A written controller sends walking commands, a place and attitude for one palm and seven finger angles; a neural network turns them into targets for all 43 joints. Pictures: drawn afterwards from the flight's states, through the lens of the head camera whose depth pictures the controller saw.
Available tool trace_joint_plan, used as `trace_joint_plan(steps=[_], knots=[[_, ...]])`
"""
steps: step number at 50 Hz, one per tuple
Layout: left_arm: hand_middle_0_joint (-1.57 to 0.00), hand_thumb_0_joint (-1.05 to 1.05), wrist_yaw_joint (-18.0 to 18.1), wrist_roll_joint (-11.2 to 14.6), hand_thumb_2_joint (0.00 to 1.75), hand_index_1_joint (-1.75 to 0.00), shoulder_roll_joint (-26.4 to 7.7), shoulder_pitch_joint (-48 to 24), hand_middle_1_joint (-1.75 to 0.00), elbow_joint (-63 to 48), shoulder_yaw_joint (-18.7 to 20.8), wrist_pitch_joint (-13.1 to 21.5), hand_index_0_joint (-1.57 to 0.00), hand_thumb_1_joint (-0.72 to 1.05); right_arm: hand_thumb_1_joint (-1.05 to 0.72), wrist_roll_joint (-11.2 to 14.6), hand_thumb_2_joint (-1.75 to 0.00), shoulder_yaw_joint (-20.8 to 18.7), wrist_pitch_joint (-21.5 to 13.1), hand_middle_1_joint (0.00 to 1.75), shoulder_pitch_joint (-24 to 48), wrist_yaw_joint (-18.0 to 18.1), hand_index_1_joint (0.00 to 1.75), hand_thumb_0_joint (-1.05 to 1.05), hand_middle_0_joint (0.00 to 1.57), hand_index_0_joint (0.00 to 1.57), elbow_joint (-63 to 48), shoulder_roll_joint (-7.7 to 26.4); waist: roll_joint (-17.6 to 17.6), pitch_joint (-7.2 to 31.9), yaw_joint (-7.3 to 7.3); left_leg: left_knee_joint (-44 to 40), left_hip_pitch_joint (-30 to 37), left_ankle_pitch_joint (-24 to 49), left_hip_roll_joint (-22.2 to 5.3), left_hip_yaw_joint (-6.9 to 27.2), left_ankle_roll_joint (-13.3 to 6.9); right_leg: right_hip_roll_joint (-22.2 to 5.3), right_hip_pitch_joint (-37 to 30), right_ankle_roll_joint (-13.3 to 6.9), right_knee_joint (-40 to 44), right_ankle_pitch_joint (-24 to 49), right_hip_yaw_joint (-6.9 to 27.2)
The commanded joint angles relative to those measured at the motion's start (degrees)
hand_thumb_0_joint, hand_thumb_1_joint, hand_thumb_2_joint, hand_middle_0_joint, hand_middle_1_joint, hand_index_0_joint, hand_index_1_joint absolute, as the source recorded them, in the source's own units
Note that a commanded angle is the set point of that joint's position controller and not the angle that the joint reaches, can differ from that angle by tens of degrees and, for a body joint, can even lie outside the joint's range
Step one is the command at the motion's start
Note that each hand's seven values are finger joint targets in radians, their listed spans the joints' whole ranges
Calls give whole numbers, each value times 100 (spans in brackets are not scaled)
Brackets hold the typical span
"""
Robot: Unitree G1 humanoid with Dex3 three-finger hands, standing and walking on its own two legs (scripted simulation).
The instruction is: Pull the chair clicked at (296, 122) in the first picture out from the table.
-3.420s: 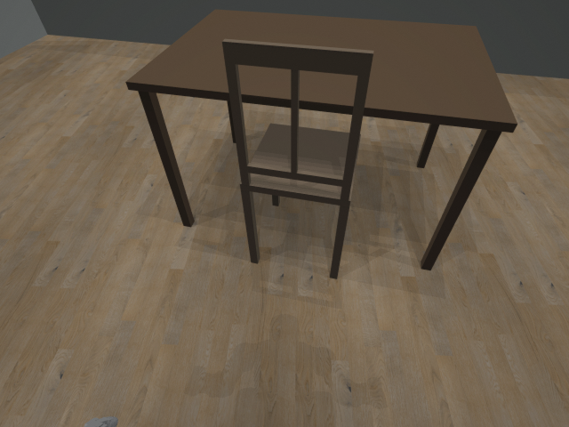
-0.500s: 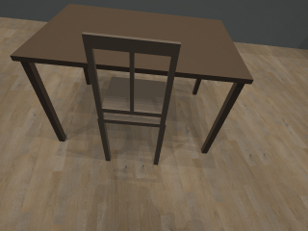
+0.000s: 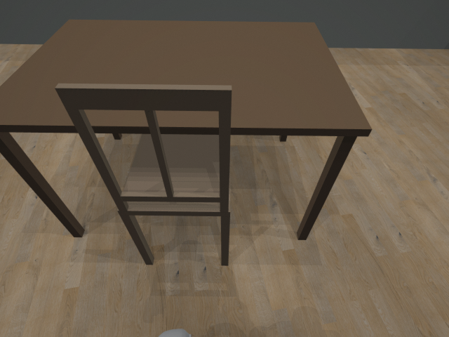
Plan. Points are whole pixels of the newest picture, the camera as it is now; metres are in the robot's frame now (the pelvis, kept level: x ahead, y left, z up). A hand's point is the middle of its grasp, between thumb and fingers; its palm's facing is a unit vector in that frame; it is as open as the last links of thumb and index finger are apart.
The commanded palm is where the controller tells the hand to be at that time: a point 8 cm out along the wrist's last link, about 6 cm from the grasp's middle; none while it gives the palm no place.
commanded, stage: take the last steps up to it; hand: left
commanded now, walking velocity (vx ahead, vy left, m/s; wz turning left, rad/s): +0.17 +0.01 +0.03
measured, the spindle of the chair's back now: (161, 158) +0.56 +0.19 -0.06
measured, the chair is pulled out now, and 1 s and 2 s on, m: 0.00 0.00 0.00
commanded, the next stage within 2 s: come to a stop and stand still in 0.08 s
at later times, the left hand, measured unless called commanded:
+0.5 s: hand out of the picture +0.07 +0.20 -0.18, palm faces +0.06 -0.99 -0.13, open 7.4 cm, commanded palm none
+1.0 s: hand out of the picture +0.10 +0.15 -0.17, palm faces +0.01 -0.97 -0.25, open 7.3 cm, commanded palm none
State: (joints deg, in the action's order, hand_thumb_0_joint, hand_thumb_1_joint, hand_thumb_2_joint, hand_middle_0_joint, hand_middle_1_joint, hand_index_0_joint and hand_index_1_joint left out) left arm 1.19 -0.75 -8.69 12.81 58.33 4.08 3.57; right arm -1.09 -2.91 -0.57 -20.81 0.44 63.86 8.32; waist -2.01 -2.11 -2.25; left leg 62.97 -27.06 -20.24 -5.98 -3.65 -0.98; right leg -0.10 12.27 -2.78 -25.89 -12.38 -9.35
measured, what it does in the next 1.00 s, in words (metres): steps on the spot: left foot, then right foot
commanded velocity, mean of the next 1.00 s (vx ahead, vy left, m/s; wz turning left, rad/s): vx -0.05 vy -0.04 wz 0.00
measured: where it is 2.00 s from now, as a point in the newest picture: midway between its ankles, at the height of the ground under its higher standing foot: outside the picture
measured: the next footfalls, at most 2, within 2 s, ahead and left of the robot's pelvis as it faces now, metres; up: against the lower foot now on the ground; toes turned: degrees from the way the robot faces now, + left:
left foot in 0.20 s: +0.17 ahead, +0.11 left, +0.00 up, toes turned +1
right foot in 0.70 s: +0.08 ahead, -0.15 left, +0.00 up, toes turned -1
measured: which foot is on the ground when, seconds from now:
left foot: up 0.00-0.18, down 0.20-1.00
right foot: down 0.00-0.22, up 0.24-0.68, down 0.70-1.00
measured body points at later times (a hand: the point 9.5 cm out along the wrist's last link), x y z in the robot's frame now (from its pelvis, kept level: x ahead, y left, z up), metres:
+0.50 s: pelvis +0.08 +0.04 +0.01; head +0.11 +0.07 +0.46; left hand +0.07 +0.25 -0.17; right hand +0.16 -0.20 -0.13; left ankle +0.12 +0.11 -0.74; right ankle +0.05 -0.12 -0.68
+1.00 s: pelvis +0.03 -0.03 -0.02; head +0.01 -0.06 +0.43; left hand +0.10 +0.20 -0.15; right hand +0.01 -0.25 -0.18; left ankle +0.12 +0.11 -0.73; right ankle +0.04 -0.15 -0.74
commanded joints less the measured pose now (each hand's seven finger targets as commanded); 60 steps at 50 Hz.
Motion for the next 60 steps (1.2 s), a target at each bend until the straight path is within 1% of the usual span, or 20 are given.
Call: trace_joint_plan(steps=[1,4,7,9,11,15,19,25,30,31,32,33,35,37,39,41,44,46,49,60], knots=[[-20,0,4,-75,90,-30,-582,473,-30,-31,7,59,-20,90,-90,-22,-90,4,-68,30,-165,-40,30,0,20,20,-347,-17,727,-194,32,-1109,208,329,-106,-35,84,-1480,534,-819,1561,837,1003],[-20,0,-24,-73,90,-30,-736,766,-30,97,12,39,-20,90,-90,-16,-90,8,-143,30,237,-75,30,0,20,20,-502,26,693,-90,240,-1908,423,373,90,-173,71,-1486,213,-824,1428,719,1157],[-20,0,-42,-57,90,-30,-761,747,-30,193,26,-31,-20,90,-90,-27,-90,12,-211,30,172,-47,30,0,20,20,-474,149,837,-133,149,-2858,1110,649,253,-304,59,-1309,287,-635,1069,114,1073],[-20,0,-59,-55,90,-30,-572,816,-30,228,-30,-90,-20,90,-90,-25,-90,-13,-287,30,-303,-14,30,0,20,20,-305,437,178,-49,-37,-3604,2094,977,159,-9,18,-895,719,-338,60,-321,814],[-20,0,-35,16,90,-30,-184,931,-30,145,-135,-130,-20,90,-90,-55,-90,-58,-267,30,-614,109,30,0,20,20,-331,1112,-1581,142,-19,-4728,2453,2863,-1684,2241,-912,-52,1537,194,-2078,-2021,277],[-20,0,68,1,90,-30,-166,1194,-30,576,-230,-289,-20,90,-90,3,-90,197,-247,30,619,282,30,0,20,20,-456,661,-484,25,410,-4633,1537,4772,-1251,1014,-908,-445,603,330,-2296,-1472,972],[-20,0,122,-21,90,-30,-362,1174,-30,532,-167,-504,-20,90,-90,86,-90,56,-121,30,538,354,30,0,20,20,-365,809,-241,500,313,-4392,2210,5659,-1220,644,-833,-328,679,471,-2367,-1107,931],[-20,0,121,-60,90,-30,-382,806,-30,169,-33,-707,-20,90,-90,25,-90,-109,63,30,639,351,30,0,20,20,-507,929,-464,342,212,-4428,1898,4390,-1230,594,-948,-207,1024,510,-2948,-1225,1027],[-20,0,99,-42,90,-30,-310,609,-30,7,-67,-658,-20,90,-90,-37,-90,-182,107,30,761,265,30,0,20,20,-554,969,-879,351,176,-4648,1651,2244,-1143,919,-874,-255,564,393,-1737,-1309,872],[-20,0,190,-71,90,-30,-628,959,-30,113,-169,-519,-20,90,-90,59,-90,-284,-4,30,1068,180,30,0,20,20,-740,1507,-574,831,365,-3483,2005,3440,-1149,870,-602,-436,788,244,-1161,-1126,1136],[-20,0,165,-110,90,-30,-710,808,-30,-287,-160,-489,-20,90,-90,25,-90,-201,77,30,941,66,30,0,20,20,-1000,1062,-56,614,349,-3357,1024,1351,-720,496,-429,-228,512,203,-389,-865,993],[-20,0,141,-140,90,-30,-720,688,-30,-387,-96,-423,-20,90,-90,-10,-90,-190,69,30,770,38,30,0,20,20,-1041,913,-319,637,214,-3093,1021,980,-290,222,-259,-449,552,11,-168,-532,1417],[-20,0,110,-112,90,-30,-1115,437,-30,-512,-122,-301,-20,90,-90,-38,-90,-54,124,30,569,-23,30,0,20,20,-1144,464,679,468,53,-2298,722,-48,366,-253,60,-1218,538,-420,371,170,2088],[-20,0,85,-147,90,-30,-1140,140,-30,-622,-145,-326,-20,90,-90,-7,-90,-47,117,30,349,-64,30,0,20,20,-1169,354,715,618,-79,-2229,943,-96,643,-264,95,-1011,491,-415,108,276,1570],[-20,0,104,-87,90,-30,-996,-124,-30,-666,-145,-344,-20,90,-90,7,-90,-51,124,30,273,-12,30,0,20,20,-1153,540,1650,180,-138,-2555,1164,226,435,-56,52,-868,1165,-278,84,-727,1417],[-20,0,106,-76,90,-30,-871,-118,-30,-719,-159,-448,-20,90,-90,-30,-90,-55,120,30,150,-25,30,0,20,20,-1099,716,625,-550,-129,-3123,1060,-133,198,454,-41,-528,1937,-77,-153,-2187,1215],[-20,0,101,-54,90,-30,-796,365,-30,-673,-159,-473,-20,90,-90,-92,-90,-34,150,30,313,-31,30,0,20,20,-1100,845,-320,-1070,170,-4450,-262,-1731,-114,1125,-234,-115,1192,121,-439,-2372,865],[-20,0,85,-52,90,-30,-834,615,-30,-566,-139,-436,-20,90,-90,-79,-90,-10,174,30,386,-32,30,0,20,20,-1128,831,141,-928,290,-4138,-351,-1542,120,855,-148,-247,987,43,-114,-2491,1151],[-20,0,73,-21,90,-30,-918,392,-30,-589,-139,-364,-20,90,-90,-54,-90,55,165,30,57,-18,30,0,20,20,-998,514,911,-534,76,-3116,851,-153,416,245,9,-750,1698,-192,705,-2864,1774],[-20,0,33,1,90,-30,-753,484,-30,-382,-156,-284,-20,90,-90,-25,-90,144,66,30,-113,28,30,0,20,20,-710,459,459,-379,89,-3438,928,71,343,526,29,-618,1354,-116,630,-2227,1677]])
